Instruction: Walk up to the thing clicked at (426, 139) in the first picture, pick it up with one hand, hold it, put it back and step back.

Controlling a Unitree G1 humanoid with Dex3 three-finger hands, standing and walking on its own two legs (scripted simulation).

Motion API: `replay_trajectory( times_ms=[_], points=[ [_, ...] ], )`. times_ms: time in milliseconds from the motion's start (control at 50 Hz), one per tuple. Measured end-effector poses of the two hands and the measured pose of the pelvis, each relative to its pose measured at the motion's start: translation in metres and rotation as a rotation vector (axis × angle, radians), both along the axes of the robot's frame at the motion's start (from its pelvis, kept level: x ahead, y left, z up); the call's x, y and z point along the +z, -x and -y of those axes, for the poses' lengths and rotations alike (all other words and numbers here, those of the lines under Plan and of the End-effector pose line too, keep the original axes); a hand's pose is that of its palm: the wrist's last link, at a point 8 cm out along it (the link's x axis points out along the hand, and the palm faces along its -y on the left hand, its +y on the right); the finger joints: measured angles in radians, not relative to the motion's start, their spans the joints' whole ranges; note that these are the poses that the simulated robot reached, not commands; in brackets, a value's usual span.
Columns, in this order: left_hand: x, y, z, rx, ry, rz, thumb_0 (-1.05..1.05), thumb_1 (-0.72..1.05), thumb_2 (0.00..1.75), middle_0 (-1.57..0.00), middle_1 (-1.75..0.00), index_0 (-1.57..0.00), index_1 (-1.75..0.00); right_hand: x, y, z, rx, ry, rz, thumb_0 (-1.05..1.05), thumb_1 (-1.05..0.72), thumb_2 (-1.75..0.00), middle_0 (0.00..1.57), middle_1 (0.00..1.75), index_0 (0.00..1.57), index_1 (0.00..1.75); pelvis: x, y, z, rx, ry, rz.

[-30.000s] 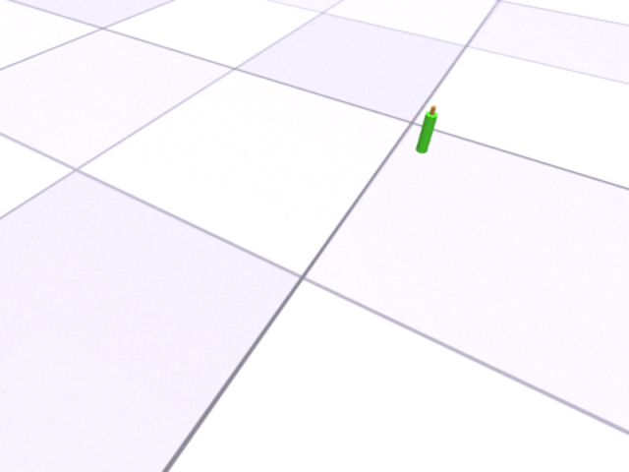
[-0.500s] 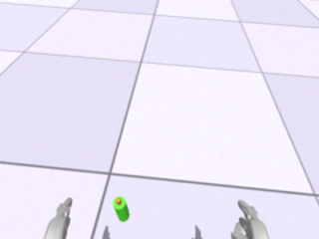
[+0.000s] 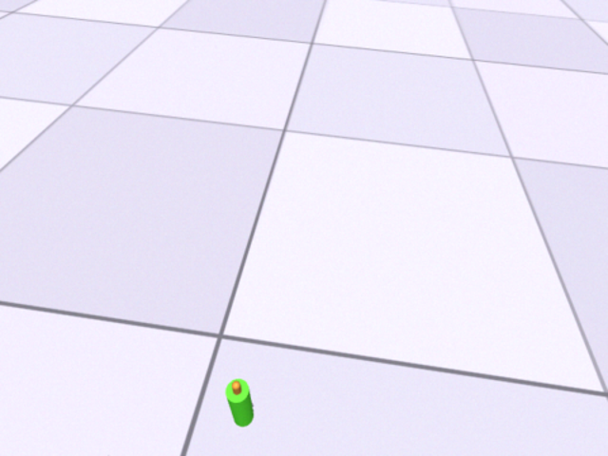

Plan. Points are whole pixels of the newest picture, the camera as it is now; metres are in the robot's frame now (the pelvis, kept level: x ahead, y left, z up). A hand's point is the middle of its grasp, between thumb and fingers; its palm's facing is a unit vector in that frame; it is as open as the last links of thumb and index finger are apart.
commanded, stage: stand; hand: left
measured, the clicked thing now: (240, 401) +0.39 +0.16 -0.62
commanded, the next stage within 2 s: step back in 1.90 s
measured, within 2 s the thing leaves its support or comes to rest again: neither
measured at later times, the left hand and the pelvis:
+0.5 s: hand out of the picture +0.02 +0.25 -0.14, palm faces -0.01 -0.93 -0.35, open 7.4 cm; pelvis -0.02 +0.00 +0.02, yaw +0 degrees
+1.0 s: hand out of the picture +0.05 +0.23 -0.13, palm faces -0.02 -0.94 -0.34, open 7.4 cm; pelvis -0.01 -0.02 +0.02, yaw +0 degrees
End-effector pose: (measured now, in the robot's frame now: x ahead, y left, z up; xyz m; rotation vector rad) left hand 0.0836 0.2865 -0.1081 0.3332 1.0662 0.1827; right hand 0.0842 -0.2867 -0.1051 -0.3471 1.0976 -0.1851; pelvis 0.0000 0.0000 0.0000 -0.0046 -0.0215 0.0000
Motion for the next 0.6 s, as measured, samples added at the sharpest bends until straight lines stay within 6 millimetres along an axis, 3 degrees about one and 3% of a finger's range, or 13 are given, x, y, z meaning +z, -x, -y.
replay_trajectory(
  times_ms=[140, 280, 600],
  points=[
    [0.000, 0.034, -0.008, 0.047, 0.009, -0.104, 0.00, 0.89, 0.89, -0.21, -0.30, -0.20, -0.30, 0.002, 0.024, -0.009, -0.026, -0.020, -0.079, 0.01, -0.90, -0.90, 0.20, 0.30, 0.20, 0.30, 0.012, 0.004, -0.006, 0.002, 0.000, 0.034],
    [0.004, 0.054, -0.009, 0.069, 0.012, -0.162, 0.00, 0.90, 0.90, -0.21, -0.30, -0.20, -0.30, 0.000, 0.034, -0.016, -0.034, -0.050, -0.108, 0.01, -0.90, -0.90, 0.20, 0.30, 0.20, 0.30, 0.019, 0.010, -0.007, 0.003, -0.010, 0.049],
    [0.010, 0.068, 0.000, 0.080, -0.002, -0.194, 0.00, 0.90, 0.90, -0.21, -0.30, -0.20, -0.30, -0.001, 0.044, 0.001, -0.050, -0.058, -0.133, 0.01, -0.90, -0.90, 0.20, 0.30, 0.20, 0.30, 0.023, 0.018, 0.005, 0.007, -0.009, 0.058]
  ],
)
